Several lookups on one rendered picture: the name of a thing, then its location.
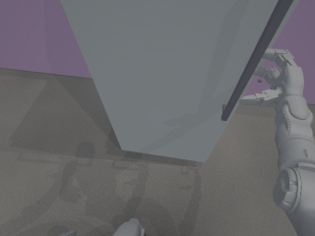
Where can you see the fridge door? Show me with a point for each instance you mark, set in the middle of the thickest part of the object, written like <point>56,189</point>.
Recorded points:
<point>163,69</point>

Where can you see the right robot forearm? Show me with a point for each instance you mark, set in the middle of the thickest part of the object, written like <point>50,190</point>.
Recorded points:
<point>294,136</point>

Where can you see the right robot upper arm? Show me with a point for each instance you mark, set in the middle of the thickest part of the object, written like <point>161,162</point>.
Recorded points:
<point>294,192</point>

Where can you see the handle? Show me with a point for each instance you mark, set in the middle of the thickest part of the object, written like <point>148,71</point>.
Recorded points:
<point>266,37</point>

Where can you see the right robot hand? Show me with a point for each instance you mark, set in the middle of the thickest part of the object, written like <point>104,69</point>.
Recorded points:
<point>290,81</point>

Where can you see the robot left thigh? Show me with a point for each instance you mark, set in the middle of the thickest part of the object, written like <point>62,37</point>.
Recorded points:
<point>130,228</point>

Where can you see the left robot shin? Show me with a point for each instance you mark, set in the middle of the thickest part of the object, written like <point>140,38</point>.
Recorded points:
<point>134,220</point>

